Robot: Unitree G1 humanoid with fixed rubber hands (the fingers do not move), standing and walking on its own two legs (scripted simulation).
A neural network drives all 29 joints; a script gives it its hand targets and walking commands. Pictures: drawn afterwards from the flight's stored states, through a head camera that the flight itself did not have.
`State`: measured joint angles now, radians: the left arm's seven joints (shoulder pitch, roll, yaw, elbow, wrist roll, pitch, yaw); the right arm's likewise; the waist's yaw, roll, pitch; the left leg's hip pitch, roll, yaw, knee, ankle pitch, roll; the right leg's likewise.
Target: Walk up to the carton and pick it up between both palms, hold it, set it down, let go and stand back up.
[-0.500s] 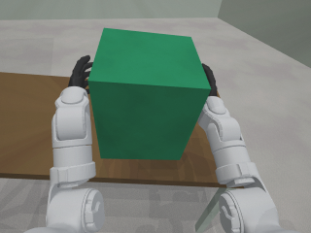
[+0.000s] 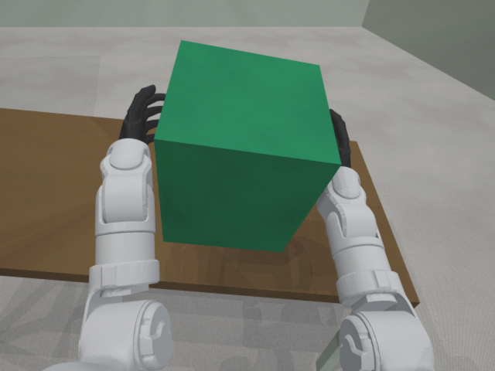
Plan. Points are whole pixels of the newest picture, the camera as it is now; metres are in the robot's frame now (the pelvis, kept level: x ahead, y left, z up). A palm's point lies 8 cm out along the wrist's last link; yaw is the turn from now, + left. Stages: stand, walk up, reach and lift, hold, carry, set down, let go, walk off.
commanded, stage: set down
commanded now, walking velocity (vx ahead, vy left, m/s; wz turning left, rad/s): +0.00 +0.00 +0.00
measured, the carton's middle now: (237, 158) +0.39 +0.01 +0.18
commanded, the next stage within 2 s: none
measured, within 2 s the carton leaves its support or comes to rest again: neither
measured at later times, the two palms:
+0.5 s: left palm (147, 161) +0.39 +0.15 +0.16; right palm (326, 173) +0.39 -0.14 +0.15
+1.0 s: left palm (158, 172) +0.40 +0.14 +0.13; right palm (327, 181) +0.40 -0.16 +0.12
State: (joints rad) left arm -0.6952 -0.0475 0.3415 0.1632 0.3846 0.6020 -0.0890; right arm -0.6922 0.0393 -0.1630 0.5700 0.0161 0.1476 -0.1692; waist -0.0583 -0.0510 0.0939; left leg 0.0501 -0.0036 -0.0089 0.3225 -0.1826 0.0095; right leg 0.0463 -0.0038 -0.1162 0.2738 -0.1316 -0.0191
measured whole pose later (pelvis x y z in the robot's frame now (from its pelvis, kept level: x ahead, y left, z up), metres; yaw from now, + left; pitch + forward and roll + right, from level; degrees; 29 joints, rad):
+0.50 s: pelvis +0.02 +0.00 +0.00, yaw +0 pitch -7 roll -1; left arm -0.60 -0.06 0.24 0.22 0.31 0.47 0.02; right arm -0.63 -0.02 -0.12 0.65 0.05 -0.02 -0.15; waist -0.04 -0.05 0.09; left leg -0.02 0.00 -0.01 0.35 -0.21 0.01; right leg 0.00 0.01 -0.12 0.25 -0.13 -0.02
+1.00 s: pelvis +0.01 +0.00 +0.00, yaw -1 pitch -3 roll -1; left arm -0.69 -0.08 0.33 0.57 0.32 0.27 0.04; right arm -0.71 0.01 -0.34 0.89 -0.13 -0.13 -0.09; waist 0.02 -0.04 0.04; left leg -0.07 0.01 0.01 0.30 -0.17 0.00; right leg -0.07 0.01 -0.10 0.24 -0.11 -0.03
